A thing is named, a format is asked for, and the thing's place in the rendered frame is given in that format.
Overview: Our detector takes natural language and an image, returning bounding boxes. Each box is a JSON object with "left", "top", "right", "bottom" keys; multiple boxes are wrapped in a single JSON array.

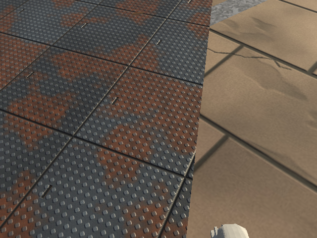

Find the right robot thigh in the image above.
[{"left": 210, "top": 223, "right": 250, "bottom": 238}]

